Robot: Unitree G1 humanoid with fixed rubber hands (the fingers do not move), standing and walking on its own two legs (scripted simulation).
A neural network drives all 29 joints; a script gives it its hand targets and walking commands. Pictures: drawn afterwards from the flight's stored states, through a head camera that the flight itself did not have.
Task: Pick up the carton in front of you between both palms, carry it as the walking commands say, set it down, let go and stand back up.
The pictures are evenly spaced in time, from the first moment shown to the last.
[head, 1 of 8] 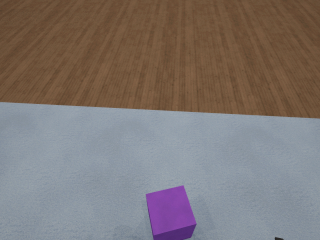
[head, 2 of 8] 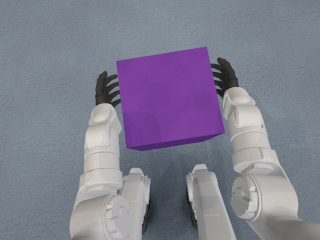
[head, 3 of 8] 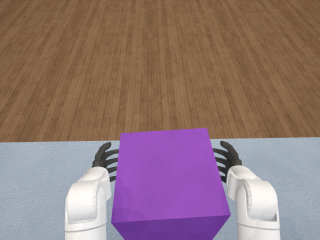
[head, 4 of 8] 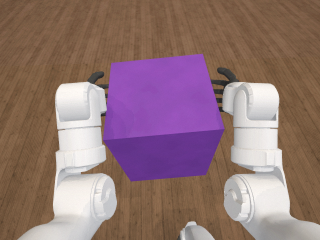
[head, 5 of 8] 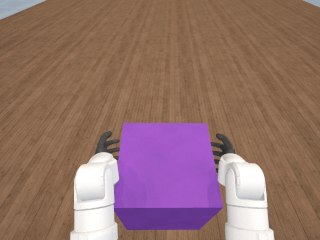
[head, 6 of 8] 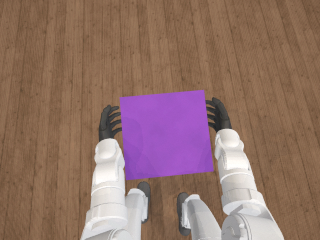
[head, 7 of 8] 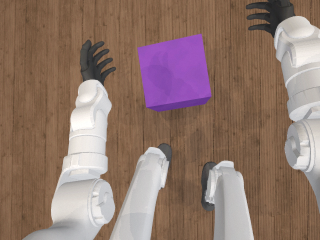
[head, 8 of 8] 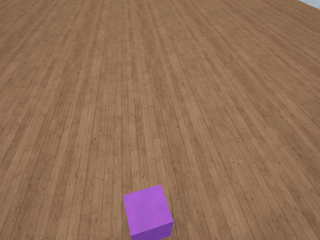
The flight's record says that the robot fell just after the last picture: no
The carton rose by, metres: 0.95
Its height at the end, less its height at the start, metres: +0.25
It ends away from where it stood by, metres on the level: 5.36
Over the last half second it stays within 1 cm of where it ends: yes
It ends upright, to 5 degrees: yes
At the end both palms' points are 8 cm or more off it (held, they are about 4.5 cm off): yes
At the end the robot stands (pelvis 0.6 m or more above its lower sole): yes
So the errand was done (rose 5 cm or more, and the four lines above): yes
